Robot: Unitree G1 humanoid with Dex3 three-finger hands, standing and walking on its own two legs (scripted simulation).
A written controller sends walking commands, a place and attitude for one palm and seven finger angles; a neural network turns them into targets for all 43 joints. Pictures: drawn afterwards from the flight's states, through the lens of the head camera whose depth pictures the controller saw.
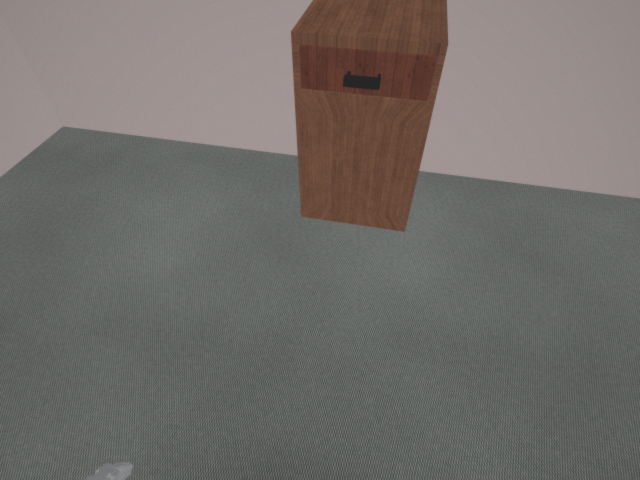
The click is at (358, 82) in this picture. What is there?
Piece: drawer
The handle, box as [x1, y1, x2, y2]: [343, 71, 380, 89]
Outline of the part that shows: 343,78 343,86 372,89 379,88 380,74 378,74 376,77 351,75 350,71 348,71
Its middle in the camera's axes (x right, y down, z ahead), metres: +0.13 -0.50 +1.22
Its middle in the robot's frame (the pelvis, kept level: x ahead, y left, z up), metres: +1.25 -0.06 -0.08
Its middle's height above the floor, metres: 0.69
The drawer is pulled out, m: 0.00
